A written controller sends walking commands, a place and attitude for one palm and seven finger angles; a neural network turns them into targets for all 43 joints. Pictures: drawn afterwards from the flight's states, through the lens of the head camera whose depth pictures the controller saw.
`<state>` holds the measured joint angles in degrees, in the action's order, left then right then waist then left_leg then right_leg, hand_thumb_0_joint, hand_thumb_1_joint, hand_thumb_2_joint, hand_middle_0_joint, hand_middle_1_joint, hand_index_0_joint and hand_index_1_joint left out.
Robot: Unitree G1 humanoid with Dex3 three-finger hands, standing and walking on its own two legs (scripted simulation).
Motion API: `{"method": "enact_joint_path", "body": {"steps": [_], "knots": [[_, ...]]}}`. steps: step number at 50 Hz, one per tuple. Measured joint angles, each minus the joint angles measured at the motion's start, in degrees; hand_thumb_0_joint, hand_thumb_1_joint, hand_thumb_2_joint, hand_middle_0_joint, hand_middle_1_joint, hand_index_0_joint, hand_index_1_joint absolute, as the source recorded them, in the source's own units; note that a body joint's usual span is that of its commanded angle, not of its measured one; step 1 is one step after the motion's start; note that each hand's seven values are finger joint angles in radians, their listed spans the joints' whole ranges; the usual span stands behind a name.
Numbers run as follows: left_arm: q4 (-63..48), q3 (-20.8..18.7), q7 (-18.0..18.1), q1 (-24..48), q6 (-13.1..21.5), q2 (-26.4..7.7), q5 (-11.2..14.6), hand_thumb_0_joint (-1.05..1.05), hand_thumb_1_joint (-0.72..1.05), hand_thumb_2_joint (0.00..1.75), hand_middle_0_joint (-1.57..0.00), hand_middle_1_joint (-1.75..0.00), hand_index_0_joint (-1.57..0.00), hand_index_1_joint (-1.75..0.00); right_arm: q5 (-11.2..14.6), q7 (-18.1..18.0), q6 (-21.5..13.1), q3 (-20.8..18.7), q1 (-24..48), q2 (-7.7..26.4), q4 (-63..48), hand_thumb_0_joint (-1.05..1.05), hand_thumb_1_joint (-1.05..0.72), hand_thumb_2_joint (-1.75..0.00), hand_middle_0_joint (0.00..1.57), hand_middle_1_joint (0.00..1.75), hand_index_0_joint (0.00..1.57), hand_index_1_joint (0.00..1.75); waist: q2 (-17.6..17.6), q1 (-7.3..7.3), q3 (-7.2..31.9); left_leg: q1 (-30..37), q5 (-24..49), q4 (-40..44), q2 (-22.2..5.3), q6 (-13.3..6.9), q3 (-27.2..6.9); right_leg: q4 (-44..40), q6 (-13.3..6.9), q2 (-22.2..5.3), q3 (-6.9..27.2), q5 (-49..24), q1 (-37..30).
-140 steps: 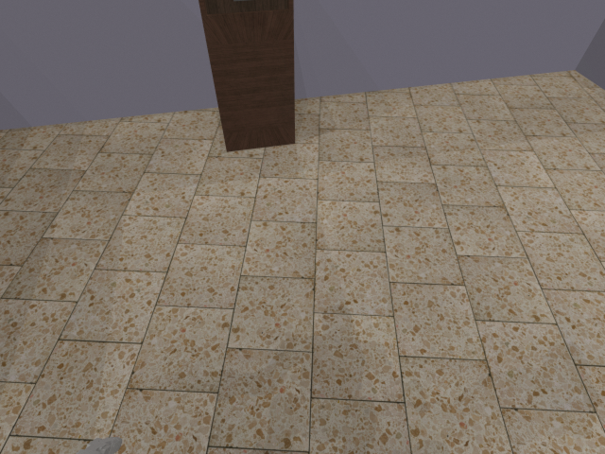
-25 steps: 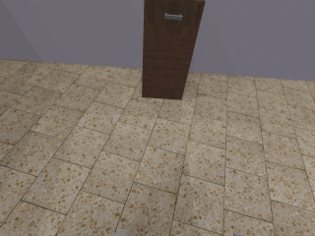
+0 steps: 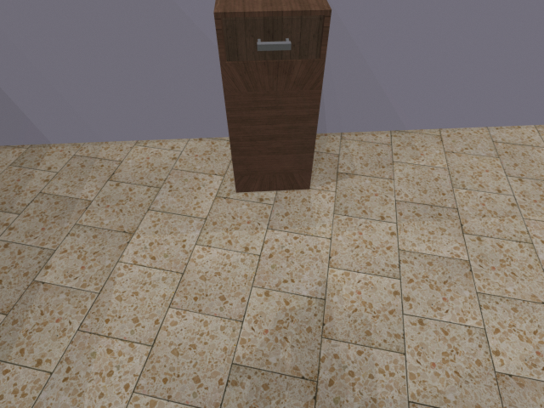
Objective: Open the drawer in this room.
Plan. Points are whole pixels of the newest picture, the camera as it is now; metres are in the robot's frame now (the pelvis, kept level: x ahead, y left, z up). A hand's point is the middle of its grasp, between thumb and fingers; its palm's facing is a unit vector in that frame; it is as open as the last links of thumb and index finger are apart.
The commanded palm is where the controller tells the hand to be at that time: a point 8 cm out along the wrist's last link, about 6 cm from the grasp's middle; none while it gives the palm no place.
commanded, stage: stand and wait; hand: left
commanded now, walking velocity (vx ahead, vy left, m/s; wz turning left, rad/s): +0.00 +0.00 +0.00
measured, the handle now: (273, 43) +1.20 +0.02 +0.00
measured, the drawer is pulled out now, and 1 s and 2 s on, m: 0.00 0.00 0.00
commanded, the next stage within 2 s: look at it before walking up in 0.40 s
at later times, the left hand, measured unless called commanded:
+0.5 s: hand out of the picture +0.02 +0.17 -0.17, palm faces +0.03 -0.98 -0.19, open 7.3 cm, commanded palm none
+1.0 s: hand out of the picture -0.01 +0.15 -0.16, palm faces +0.03 -0.99 -0.17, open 7.4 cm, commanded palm none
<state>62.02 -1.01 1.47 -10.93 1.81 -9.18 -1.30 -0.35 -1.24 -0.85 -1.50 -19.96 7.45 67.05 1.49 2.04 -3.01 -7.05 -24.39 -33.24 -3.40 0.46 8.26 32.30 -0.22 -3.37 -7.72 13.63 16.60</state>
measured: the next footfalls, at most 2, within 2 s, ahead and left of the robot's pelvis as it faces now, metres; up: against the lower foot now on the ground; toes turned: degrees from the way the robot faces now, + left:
none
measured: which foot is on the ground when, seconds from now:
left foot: down 0.00-1.00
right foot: down 0.00-1.00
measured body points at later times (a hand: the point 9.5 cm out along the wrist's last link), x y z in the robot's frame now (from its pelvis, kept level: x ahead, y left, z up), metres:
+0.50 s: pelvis +0.03 +0.00 +0.01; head +0.03 +0.00 +0.46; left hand +0.02 +0.22 -0.15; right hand +0.01 -0.21 -0.15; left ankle -0.05 +0.11 -0.73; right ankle +0.04 -0.12 -0.73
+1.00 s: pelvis +0.01 -0.01 +0.01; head +0.01 -0.01 +0.46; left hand -0.01 +0.20 -0.15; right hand -0.03 -0.20 -0.15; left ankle -0.05 +0.11 -0.73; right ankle +0.04 -0.12 -0.73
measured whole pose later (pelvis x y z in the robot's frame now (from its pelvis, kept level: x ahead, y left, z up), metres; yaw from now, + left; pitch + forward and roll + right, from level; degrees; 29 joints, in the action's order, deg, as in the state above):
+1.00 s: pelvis +0.01 -0.01 +0.01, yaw +0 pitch -2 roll +0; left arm 66.5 0.5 2.4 -17.7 0.4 -6.5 -0.7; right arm -0.4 -2.0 -1.1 -0.1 -19.3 5.5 67.6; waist 0.4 0.0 -1.5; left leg -2.2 -17.1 -21.3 -3.0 0.9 8.1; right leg 23.4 -0.7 -2.5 -7.8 10.1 11.4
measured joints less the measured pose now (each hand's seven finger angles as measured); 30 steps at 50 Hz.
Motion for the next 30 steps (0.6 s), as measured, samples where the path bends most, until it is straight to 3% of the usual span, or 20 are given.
{"method": "enact_joint_path", "body": {"steps": [2, 4, 12, 30], "knots": [[0.3, 0.2, 0.4, 0.4, 0.2, 0.4, 0.2, 0.00, 0.93, 0.90, -0.20, -0.30, -0.20, -0.30, 0.1, 0.0, 0.6, 0.2, 0.3, -0.4, 0.3, 0.01, -0.91, -0.90, 0.20, 0.29, 0.20, 0.30, 0.8, 0.47, 0.3, -1.4, -2.1, -1.8, -0.6, 0.8, -1.6, -0.5, -0.5, 0.5, -1.1, 0.6, -0.7], [0.6, 0.2, 0.7, 0.9, 0.1, 0.5, 0.5, 0.00, 0.93, 0.90, -0.20, -0.30, -0.20, -0.30, 0.2, -0.1, 0.5, 0.5, 0.8, -0.8, 0.4, 0.01, -0.91, -0.90, 0.20, 0.29, 0.20, 0.30, 0.9, 0.35, 0.4, -1.6, 1.9, -0.1, -1.0, 1.0, -2.3, -1.1, -0.5, 0.8, -1.6, 0.5, -1.4], [2.0, 0.2, 1.2, 0.2, -1.2, -0.3, 1.0, 0.00, 0.95, 0.90, -0.20, -0.30, -0.20, -0.30, -0.2, -0.7, -0.8, 1.2, 2.7, -2.6, 0.8, 0.01, -0.91, -0.90, 0.20, 0.29, 0.20, 0.30, -1.5, -1.26, 2.3, 4.2, 4.5, 8.7, 0.3, 0.3, -0.7, -5.7, 0.2, 0.5, -0.4, -0.6, -4.7], [5.0, 1.6, 0.8, -6.8, -1.7, 2.2, 0.7, 0.00, 0.91, 0.90, -0.20, -0.30, -0.20, -0.30, 0.0, -1.0, -0.3, 1.3, 2.7, -0.5, 0.5, 0.01, -0.91, -0.90, 0.20, 0.29, 0.20, 0.30, -1.2, -2.33, 1.5, 6.2, 6.2, 12.3, 0.4, 0.3, -0.5, -8.6, 0.0, 0.8, -0.4, -2.1, -6.4]]}}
